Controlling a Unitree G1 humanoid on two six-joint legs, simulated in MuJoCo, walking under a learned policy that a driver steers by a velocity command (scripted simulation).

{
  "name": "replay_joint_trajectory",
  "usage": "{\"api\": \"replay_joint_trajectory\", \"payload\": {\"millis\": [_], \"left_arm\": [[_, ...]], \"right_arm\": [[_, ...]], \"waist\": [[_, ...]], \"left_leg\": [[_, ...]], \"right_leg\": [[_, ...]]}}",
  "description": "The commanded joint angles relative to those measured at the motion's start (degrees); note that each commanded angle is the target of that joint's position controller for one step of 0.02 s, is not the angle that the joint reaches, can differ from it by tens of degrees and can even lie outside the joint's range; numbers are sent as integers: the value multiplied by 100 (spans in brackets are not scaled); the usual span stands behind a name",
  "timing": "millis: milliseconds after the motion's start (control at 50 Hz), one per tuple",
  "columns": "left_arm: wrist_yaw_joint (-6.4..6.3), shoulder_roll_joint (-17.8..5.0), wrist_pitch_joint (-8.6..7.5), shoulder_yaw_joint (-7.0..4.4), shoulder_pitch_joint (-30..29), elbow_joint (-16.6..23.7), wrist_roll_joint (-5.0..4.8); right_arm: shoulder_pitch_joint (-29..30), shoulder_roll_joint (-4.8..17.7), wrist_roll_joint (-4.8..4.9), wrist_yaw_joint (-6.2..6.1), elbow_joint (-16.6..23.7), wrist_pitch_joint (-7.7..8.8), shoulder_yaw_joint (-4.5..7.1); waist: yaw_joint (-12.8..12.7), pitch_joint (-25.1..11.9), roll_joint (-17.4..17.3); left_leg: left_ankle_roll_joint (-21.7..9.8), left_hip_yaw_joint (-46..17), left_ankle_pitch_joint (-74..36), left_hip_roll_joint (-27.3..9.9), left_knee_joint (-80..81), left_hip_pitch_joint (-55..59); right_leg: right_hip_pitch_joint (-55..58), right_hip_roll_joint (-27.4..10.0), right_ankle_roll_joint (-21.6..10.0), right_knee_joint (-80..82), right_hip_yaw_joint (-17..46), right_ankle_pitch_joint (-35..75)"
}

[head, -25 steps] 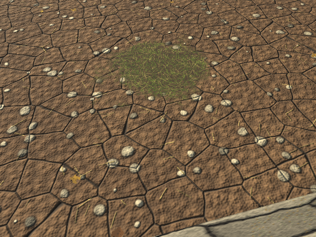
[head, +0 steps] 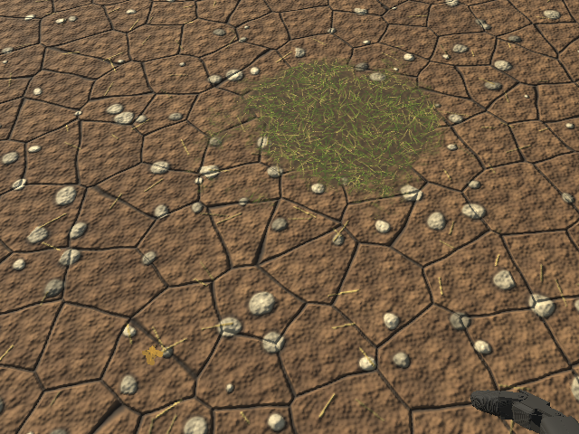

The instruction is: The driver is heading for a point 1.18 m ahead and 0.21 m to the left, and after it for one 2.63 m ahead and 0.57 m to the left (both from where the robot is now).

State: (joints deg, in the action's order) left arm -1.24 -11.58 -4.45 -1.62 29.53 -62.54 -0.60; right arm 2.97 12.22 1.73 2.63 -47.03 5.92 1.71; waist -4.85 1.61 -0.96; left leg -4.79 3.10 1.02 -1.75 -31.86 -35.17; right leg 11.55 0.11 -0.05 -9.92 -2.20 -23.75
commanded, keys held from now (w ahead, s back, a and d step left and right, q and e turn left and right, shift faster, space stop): w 0.88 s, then w+q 0.12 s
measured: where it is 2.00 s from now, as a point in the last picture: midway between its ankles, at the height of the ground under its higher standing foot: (284, 192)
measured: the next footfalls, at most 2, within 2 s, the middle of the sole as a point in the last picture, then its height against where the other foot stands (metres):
left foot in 0.04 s outside the picture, level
right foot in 0.60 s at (385, 405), level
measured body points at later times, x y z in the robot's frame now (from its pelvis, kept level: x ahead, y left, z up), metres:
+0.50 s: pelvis +0.28 +0.01 +0.02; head +0.31 +0.01 +0.47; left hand +0.48 +0.25 -0.08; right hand +0.25 -0.25 -0.12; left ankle +0.18 +0.11 -0.72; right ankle +0.47 -0.14 -0.68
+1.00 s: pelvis +0.57 -0.03 +0.02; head +0.59 -0.03 +0.47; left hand +0.55 +0.24 -0.11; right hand +0.75 -0.27 -0.09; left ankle +0.76 +0.14 -0.66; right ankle +0.48 -0.13 -0.72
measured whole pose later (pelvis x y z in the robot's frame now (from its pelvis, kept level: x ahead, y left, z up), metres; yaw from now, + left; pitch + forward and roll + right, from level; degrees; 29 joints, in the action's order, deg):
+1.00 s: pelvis +0.57 -0.03 +0.02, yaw +2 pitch +2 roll -2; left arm -0.2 -13.3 -5.5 -3.2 20.9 -57.0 -0.1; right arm -4.7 14.2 1.1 0.7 -50.5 4.2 3.3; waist -3.4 -0.4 -2.5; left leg -1.5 -0.9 -4.9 -6.6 -37.6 -39.4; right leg 0.8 3.1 -2.5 -10.3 -5.0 -13.1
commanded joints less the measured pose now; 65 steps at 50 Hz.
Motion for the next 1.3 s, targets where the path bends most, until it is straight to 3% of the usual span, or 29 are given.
{"api": "replay_joint_trajectory", "payload": {"millis": [20, 40, 60, 80, 100, 140, 180, 240, 320, 480, 540, 580, 600, 620, 640, 660, 700, 740, 860, 940, 1040, 1100, 1140, 1160, 1180, 1200, 1220, 1260, 1300], "left_arm": [[-11, -1018, 72, -202, -180, 257, 65], [16, -842, 76, -119, -222, 413, 130], [121, 180, -57, 142, 663, 439, 70], [162, -334, -252, 22, 217, 411, -99], [163, -721, -349, -87, -459, 692, -248], [47, -810, -348, -164, -995, 820, -141], [13, -569, -163, -192, -679, 776, -79], [-15, -519, -21, -222, -984, 929, -50], [11, -585, -45, -257, -1971, 1256, 34], [242, -508, -151, -151, -3401, 1703, -66], [330, -699, -213, -200, -3256, 1775, -81], [309, -1065, -238, -405, -2026, 1428, -63], [259, -1482, -236, -551, -872, 1147, -3], [248, -2081, -192, -693, -201, 987, 65], [265, -1587, -182, -542, -150, 974, 45], [258, -1249, -191, -433, -712, 1065, 1], [275, -850, -179, -298, -1632, 1265, 46], [314, -665, -201, -242, -1796, 1213, 114], [148, -980, -203, -314, -1241, 948, 69], [76, -1083, -180, -328, -990, 860, 42], [38, -1090, -80, -373, -668, 646, 20], [-4, -1263, 16, -437, -920, 737, 3], [-54, -1278, 116, -425, -1083, 857, 27], [-88, -1174, 104, -353, -1005, 1033, 111], [44, -308, -90, -68, -418, 1225, 222], [131, -834, -334, -168, -887, 1228, -11], [170, -1072, -468, -231, -1420, 1410, -184], [86, -1089, -508, -279, -1827, 1479, 1], [50, -1039, -354, -336, -1720, 1556, 82]], "right_arm": [[-1559, 1044, 30, -34, -144, 38, 414], [-2570, 1424, -29, -97, -371, -1, 527], [-3026, 1816, -148, -57, -541, -4, 587], [-2854, 1265, -134, -54, -546, 2, 434], [-2230, 1027, -100, -63, -481, 36, 357], [-1325, 694, -175, -18, -317, 111, 243], [-1240, 492, -232, 22, -430, 146, 186], [-1531, 700, -201, -66, -604, 158, 216], [-1984, 906, -181, -238, -700, 91, 256], [-2799, 1031, -76, -304, -980, -61, 291], [-2727, 1139, -62, -330, -1000, -151, 349], [-2469, 1104, -75, -330, -920, -207, 326], [-2441, 908, -144, -329, -787, -205, 230], [-3125, 176, -181, -261, -702, -76, 14], [-3006, 476, -58, -231, -789, 86, 65], [-2420, 958, 97, -213, -621, 171, 195], [-1860, 934, 11, -280, -508, 157, 232], [-2067, 702, -52, -312, -555, -18, 257], [-1269, 554, -144, -325, -247, -135, 267], [-567, 427, -76, -220, -76, -104, 195], [32, 468, -16, -40, 255, -109, 157], [-199, 652, -39, 64, 352, -98, 231], [-1552, 1064, -49, 51, 31, -123, 489], [-2505, 1582, -66, -28, -131, -152, 674], [-2670, 2024, -30, -27, -151, -140, 735], [-2857, 1525, -43, -43, -140, -135, 594], [-2544, 1280, -74, -76, -91, -109, 538], [-1728, 983, -117, -86, 168, -90, 440], [-1491, 866, -167, -114, 298, -90, 390]], "waist": [[1330, -656, 862], [1667, -1379, 402], [1099, -2542, -1369], [1270, -2390, -1052], [1112, -1297, -872], [684, -549, 67], [342, -434, -196], [273, -59, -233], [505, 136, -118], [968, 370, -187], [744, 234, -339], [70, -508, -376], [-347, -1357, -51], [-103, -2203, 1416], [-204, -2531, 1438], [-123, -1584, 1106], [218, -653, 401], [535, -410, 595], [479, -26, 400], [246, 130, 449], [90, 375, 378], [343, 112, 550], [1041, -696, 488], [1337, -1331, -185], [784, -1974, -1578], [1109, -2239, -1024], [1127, -1447, -815], [728, -721, 124], [409, -582, -18]], "left_leg": [[-382, 243, 239, 458, -24, 2465], [-713, -910, 531, -520, -151, 4298], [-1760, -4088, 2135, -2068, 760, 6149], [-1560, -4937, 2542, -1983, 1621, 5910], [-1231, -3952, 2147, -1830, 1671, 5024], [-952, -2459, 679, -1438, 1907, 3133], [-894, -1795, 487, -1116, 2208, 2373], [-1008, -1358, 427, -1043, 2582, 1971], [-910, -1104, 264, -998, 2698, 2383], [-680, -734, 45, -1140, 2298, 3467], [-544, -804, -725, -1362, 1823, 3908], [-321, -472, -2517, -1012, 406, 3724], [-110, -202, -1809, -689, -1198, 2709], [345, -49, 1141, 347, -3511, 263], [276, -944, 3120, 437, -4361, -526], [153, -953, 2796, 53, -4642, -1050], [132, -690, 1820, -481, -4033, -678], [159, -702, 1407, -697, -3537, -21], [420, -583, 91, -737, -1936, -604], [380, -331, -814, -504, -686, -358], [106, -378, -341, -365, -170, -693], [-155, -31, 432, -48, -122, -23], [-416, 296, 454, 488, 60, 1882], [-798, -1086, 342, -328, 73, 3658], [-1915, -4324, 1370, -1661, 838, 5612], [-1812, -4939, 1859, -1704, 1459, 5902], [-1520, -4106, 1451, -1524, 1467, 5360], [-1243, -2906, 265, -1110, 1591, 3620], [-1239, -2524, -258, -898, 1853, 2777]], "right_leg": [[-845, -1182, -576, -2217, 110, 6292], [-2246, -907, -411, -4018, 5, 4729], [-4287, 312, -91, -6308, 303, 103], [-4916, 231, -240, -7109, 1127, -654], [-5404, -82, -341, -7261, 942, -299], [-4810, -632, -381, -6628, 730, 607], [-4198, -869, -397, -6166, 763, 825], [-4476, -990, -269, -5492, 628, 1084], [-5220, -996, -71, -4079, 550, 2322], [-5099, -564, -126, -2177, 231, 2729], [-4685, -415, -354, -1900, 165, 2079], [-2927, -36, -616, -1732, -146, 1986], [-1125, -701, -967, -1948, 590, 2054], [1154, -2167, -1915, -1552, 3301, 1282], [1352, -2360, -2029, -758, 4566, 756], [625, -2130, -1656, -728, 3626, 742], [-1141, -1656, -1336, -410, 2205, 1600], [-2005, -1337, -1227, -38, 1568, 1890], [-2022, -1229, -1293, 331, 865, 2695], [-1811, -1131, -1088, 451, 336, 2460], [-737, -1549, -953, 143, 7, 2691], [-442, -1634, -760, -629, -275, 4552], [-815, -1289, -484, -2515, -670, 5975], [-2238, -1018, -245, -4368, -784, 4498], [-4752, 269, 120, -6358, -258, -400], [-5468, 168, -18, -6963, 767, -811], [-5931, -122, -155, -6964, 771, -360], [-5340, -559, -172, -6071, 696, 408], [-4704, -703, -80, -5522, 724, 554]]}}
